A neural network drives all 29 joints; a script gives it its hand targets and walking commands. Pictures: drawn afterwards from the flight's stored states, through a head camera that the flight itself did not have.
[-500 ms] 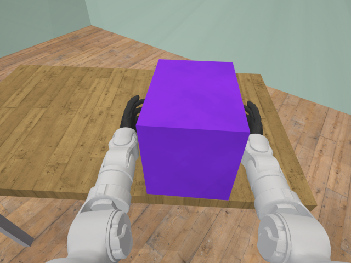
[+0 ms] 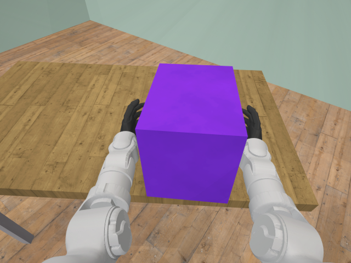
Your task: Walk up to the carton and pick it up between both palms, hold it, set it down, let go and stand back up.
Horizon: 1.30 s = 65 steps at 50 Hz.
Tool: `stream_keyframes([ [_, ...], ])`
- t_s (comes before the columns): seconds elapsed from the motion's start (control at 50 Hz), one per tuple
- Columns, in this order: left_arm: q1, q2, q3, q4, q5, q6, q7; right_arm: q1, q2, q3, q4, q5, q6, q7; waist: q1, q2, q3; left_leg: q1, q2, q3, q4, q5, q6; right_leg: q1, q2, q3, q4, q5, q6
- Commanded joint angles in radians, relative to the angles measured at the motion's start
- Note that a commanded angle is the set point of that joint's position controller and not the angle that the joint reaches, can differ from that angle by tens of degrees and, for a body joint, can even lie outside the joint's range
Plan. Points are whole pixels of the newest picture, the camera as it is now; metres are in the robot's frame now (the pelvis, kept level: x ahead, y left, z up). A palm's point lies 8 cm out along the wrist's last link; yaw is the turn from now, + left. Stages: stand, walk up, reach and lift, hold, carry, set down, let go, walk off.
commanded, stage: set down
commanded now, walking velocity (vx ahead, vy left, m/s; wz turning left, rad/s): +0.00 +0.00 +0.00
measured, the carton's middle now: (191, 128) +0.44 +0.00 +0.07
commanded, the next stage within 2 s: none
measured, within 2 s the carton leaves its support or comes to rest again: rests again in 0.82 s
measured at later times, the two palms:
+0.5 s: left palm (132, 134) +0.42 +0.15 +0.07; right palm (249, 142) +0.40 -0.15 +0.07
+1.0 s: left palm (133, 135) +0.42 +0.14 +0.06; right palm (248, 145) +0.40 -0.15 +0.06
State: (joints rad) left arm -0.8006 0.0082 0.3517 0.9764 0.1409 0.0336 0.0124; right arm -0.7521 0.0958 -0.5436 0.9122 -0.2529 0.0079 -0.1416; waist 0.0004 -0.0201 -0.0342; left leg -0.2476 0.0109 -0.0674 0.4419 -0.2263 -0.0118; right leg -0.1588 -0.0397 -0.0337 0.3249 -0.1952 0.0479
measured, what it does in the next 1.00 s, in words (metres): stands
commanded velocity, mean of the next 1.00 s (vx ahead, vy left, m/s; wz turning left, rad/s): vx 0.00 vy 0.00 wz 0.00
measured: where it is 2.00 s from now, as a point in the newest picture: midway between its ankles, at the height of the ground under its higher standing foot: outside the picture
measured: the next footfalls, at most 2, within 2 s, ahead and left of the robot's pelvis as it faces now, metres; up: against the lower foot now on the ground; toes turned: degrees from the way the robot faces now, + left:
none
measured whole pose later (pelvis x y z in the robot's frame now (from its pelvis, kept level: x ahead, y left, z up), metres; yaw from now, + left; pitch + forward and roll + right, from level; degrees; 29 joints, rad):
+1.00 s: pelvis +0.01 +0.00 +0.00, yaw +0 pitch +6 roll -1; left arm -0.80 0.01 0.38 1.04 0.18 -0.16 -0.03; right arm -0.73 0.13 -0.64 0.94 -0.37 -0.21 -0.13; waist 0.00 -0.02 -0.01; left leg -0.32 0.01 -0.07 0.44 -0.23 -0.01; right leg -0.23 -0.04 -0.03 0.32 -0.20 0.05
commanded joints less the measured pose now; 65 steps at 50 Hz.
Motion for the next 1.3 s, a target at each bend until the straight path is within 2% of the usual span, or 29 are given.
stream_keyframes([
  [0.0, -0.868, -0.53, -0.257, -0.058, 0.057, -0.105, -0.165, -0.816, 0.601, 0.299, -0.135, -0.069, -0.12, 0.155, -0.082, 0.048, -0.685, 0.105, -0.021, 0.145, -0.062, 0.434, -0.068, 0.231, 0.074, -0.042, 0.043, 0.494, 0.015],
  [0.04, -0.769, -0.509, -0.227, -0.003, 0.088, -0.094, -0.171, -0.78, 0.595, 0.308, -0.124, -0.079, -0.117, 0.15, -0.066, 0.021, -0.598, 0.064, -0.029, 0.155, -0.068, 0.419, -0.058, 0.258, 0.07, -0.035, 0.041, 0.534, 0.017],
  [0.06, -0.822, -0.518, -0.239, -0.024, 0.066, -0.101, -0.174, -0.807, 0.598, 0.299, -0.16, -0.083, -0.122, 0.149, -0.085, -0.003, -0.653, 0.046, -0.033, 0.157, -0.076, 0.374, -0.057, 0.291, 0.071, -0.039, 0.046, 0.527, 0.021],
  [0.1, -0.849, -0.511, -0.243, -0.048, 0.075, -0.113, -0.172, -0.754, 0.597, 0.26, -0.097, -0.108, -0.127, 0.146, -0.113, 0.032, -0.641, 0.079, -0.025, 0.152, -0.076, 0.367, -0.059, 0.251, 0.064, -0.043, 0.048, 0.478, 0.016],
  [0.14, -0.806, -0.518, -0.228, -0.035, 0.084, -0.113, -0.172, -0.746, 0.605, 0.284, -0.111, -0.093, -0.133, 0.155, -0.082, 0.047, -0.63, 0.109, -0.018, 0.154, -0.06, 0.428, -0.066, 0.226, 0.071, -0.042, 0.045, 0.484, 0.013],
  [0.18, -0.802, -0.515, -0.243, -0.021, 0.08, -0.114, -0.173, -0.739, 0.579, 0.259, -0.11, -0.115, -0.141, 0.152, -0.12, 0.043, -0.622, 0.123, -0.022, 0.151, -0.059, 0.44, -0.071, 0.202, 0.073, -0.052, 0.032, 0.484, 0.011],
  [0.22, -0.78, -0.532, -0.242, -0.046, 0.097, -0.13, -0.166, -0.716, 0.598, 0.281, -0.112, -0.119, -0.166, 0.151, -0.095, 0.063, -0.653, 0.141, -0.02, 0.156, -0.037, 0.513, -0.084, 0.207, 0.076, -0.055, 0.048, 0.52, 0.006],
  [0.24, -0.813, -0.506, -0.236, -0.052, 0.095, -0.131, -0.166, -0.731, 0.597, 0.279, -0.11, -0.119, -0.155, 0.155, -0.082, 0.059, -0.655, 0.122, -0.021, 0.157, -0.047, 0.466, -0.074, 0.216, 0.075, -0.05, 0.042, 0.491, 0.005],
  [0.3, -0.775, -0.523, -0.236, 0.015, 0.097, -0.137, -0.172, -0.757, 0.592, 0.26, -0.13, -0.141, -0.181, 0.147, -0.105, 0.029, -0.678, 0.107, -0.022, 0.151, -0.035, 0.492, -0.076, 0.213, 0.076, -0.055, 0.051, 0.555, 0.01],
  [0.32, -0.771, -0.546, -0.267, -0.017, 0.095, -0.144, -0.166, -0.742, 0.591, 0.266, -0.108, -0.122, -0.192, 0.148, -0.124, 0.069, -0.702, 0.122, -0.022, 0.145, -0.028, 0.515, -0.083, 0.216, 0.074, -0.058, 0.048, 0.56, 0.005],
  [0.36, -0.713, -0.525, -0.238, 0.003, 0.115, -0.147, -0.164, -0.698, 0.596, 0.301, -0.105, -0.125, -0.195, 0.152, -0.081, 0.06, -0.679, 0.114, -0.026, 0.155, -0.025, 0.525, -0.08, 0.211, 0.076, -0.053, 0.057, 0.577, 0.009],
  [0.42, -0.761, -0.533, -0.246, -0.015, 0.104, -0.163, -0.157, -0.712, 0.59, 0.283, -0.095, -0.128, -0.204, 0.16, -0.1, 0.068, -0.701, 0.142, -0.013, 0.14, -0.02, 0.54, -0.083, 0.173, 0.077, -0.06, 0.054, 0.525, 0.006],
  [0.44, -0.738, -0.536, -0.242, -0.018, 0.112, -0.17, -0.155, -0.701, 0.588, 0.283, -0.096, -0.136, -0.214, 0.161, -0.08, 0.064, -0.707, 0.139, -0.015, 0.148, -0.012, 0.567, -0.086, 0.168, 0.082, -0.065, 0.051, 0.536, 0.002],
  [0.46, -0.736, -0.537, -0.247, -0.01, 0.111, -0.172, -0.153, -0.691, 0.587, 0.27, -0.082, -0.14, -0.216, 0.156, -0.101, 0.051, -0.701, 0.145, -0.016, 0.148, -0.003, 0.6, -0.089, 0.169, 0.082, -0.061, 0.046, 0.568, 0.001],
  [0.56, -0.713, -0.533, -0.247, 0.005, 0.123, -0.199, -0.148, -0.661, 0.608, 0.278, -0.08, -0.167, -0.254, 0.151, -0.087, 0.072, -0.734, 0.139, -0.013, 0.152, 0.01, 0.613, -0.088, 0.151, 0.077, -0.061, 0.059, 0.579, -0.001],
  [0.6, -0.688, -0.531, -0.235, 0.033, 0.145, -0.194, -0.141, -0.629, 0.595, 0.265, -0.017, -0.173, -0.261, 0.153, -0.102, 0.073, -0.707, 0.179, -0.002, 0.138, 0.021, 0.666, -0.099, 0.124, 0.086, -0.069, 0.057, 0.585, 0.004],
  [0.74, -0.639, -0.504, -0.199, 0.069, 0.166, -0.21, -0.145, -0.631, 0.563, 0.261, -0.037, -0.189, -0.297, 0.157, -0.068, 0.043, -0.645, 0.104, -0.017, 0.154, -0.001, 0.561, -0.075, 0.145, 0.079, -0.07, 0.051, 0.571, -0.001],
  [0.86, -0.616, -0.505, -0.198, 0.08, 0.176, -0.22, -0.142, -0.588, 0.557, 0.229, 0.012, -0.219, -0.309, 0.158, -0.09, 0.055, -0.601, 0.121, -0.008, 0.151, 0.002, 0.594, -0.084, 0.131, 0.078, -0.079, 0.046, 0.574, -0.009],
  [0.9, -0.63, -0.52, -0.172, 0.09, 0.186, -0.222, -0.146, -0.619, 0.574, 0.223, -0.032, -0.224, -0.322, 0.165, -0.062, 0.039, -0.631, 0.106, -0.015, 0.163, -0.006, 0.553, -0.078, 0.11, 0.08, -0.077, 0.04, 0.51, -0.01],
  [0.92, -0.623, -0.511, -0.154, 0.09, 0.202, -0.223, -0.149, -0.585, 0.578, 0.207, 0.011, -0.234, -0.315, 0.165, -0.075, 0.045, -0.593, 0.097, -0.014, 0.159, -0.011, 0.539, -0.073, 0.117, 0.075, -0.071, 0.039, 0.506, -0.01],
  [0.94, -0.624, -0.498, -0.148, 0.091, 0.203, -0.227, -0.149, -0.589, 0.576, 0.215, 0.017, -0.228, -0.314, 0.17, -0.05, 0.046, -0.579, 0.105, -0.008, 0.159, -0.019, 0.539, -0.07, 0.109, 0.078, -0.072, 0.036, 0.474, -0.008],
  [1.0, -0.601, -0.511, -0.162, 0.084, 0.205, -0.22, -0.142, -0.552, 0.54, 0.183, 0.05, -0.26, -0.323, 0.165, -0.081, 0.054, -0.569, 0.151, 0.001, 0.155, -0.002, 0.607, -0.085, 0.062, 0.086, -0.094, 0.03, 0.467, -0.012],
  [1.08, -0.579, -0.494, -0.144, 0.089, 0.219, -0.226, -0.143, -0.553, 0.545, 0.168, 0.026, -0.269, -0.341, 0.164, -0.085, 0.068, -0.572, 0.135, -0.008, 0.16, 0.001, 0.581, -0.084, 0.08, 0.083, -0.091, 0.032, 0.491, -0.011],
  [1.1, -0.601, -0.495, -0.128, 0.106, 0.234, -0.229, -0.146, -0.56, 0.566, 0.174, 0.037, -0.273, -0.336, 0.169, -0.066, 0.053, -0.551, 0.122, -0.006, 0.157, -0.014, 0.575, -0.08, 0.085, 0.085, -0.092, 0.025, 0.466, -0.012],
  [1.16, -0.587, -0.482, -0.102, 0.101, 0.238, -0.226, -0.145, -0.553, 0.545, 0.159, 0.043, -0.279, -0.338, 0.171, -0.063, 0.05, -0.535, 0.13, -0.006, 0.166, -0.014, 0.567, -0.075, 0.063, 0.081, -0.093, 0.027, 0.429, -0.014],
  [1.18, -0.599, -0.456, -0.078, 0.115, 0.254, -0.219, -0.149, -0.543, 0.555, 0.166, 0.036, -0.282, -0.326, 0.17, -0.042, 0.025, -0.526, 0.083, -0.014, 0.174, -0.027, 0.492, -0.059, 0.104, 0.074, -0.081, 0.024, 0.431, -0.01],
  [1.22, -0.595, -0.427, -0.076, 0.129, 0.239, -0.221, -0.146, -0.553, 0.51, 0.14, 0.031, -0.285, -0.332, 0.168, -0.074, 0.027, -0.529, 0.109, 0.001, 0.156, -0.033, 0.518, -0.06, 0.084, 0.073, -0.085, 0.03, 0.442, -0.004],
  [1.26, -0.586, -0.459, -0.052, 0.124, 0.283, -0.216, -0.157, -0.517, 0.567, 0.121, 0.039, -0.304, -0.323, 0.173, -0.061, 0.044, -0.457, 0.088, -0.012, 0.173, -0.035, 0.494, -0.06, 0.091, 0.07, -0.08, 0.028, 0.419, -0.006],
  [1.28, -0.585, -0.416, -0.08, 0.112, 0.245, -0.214, -0.146, -0.52, 0.481, 0.113, 0.05, -0.285, -0.328, 0.17, -0.073, 0.035, -0.509, 0.128, -0.003, 0.164, -0.035, 0.519, -0.064, 0.062, 0.084, -0.093, 0.017, 0.394, -0.008],
])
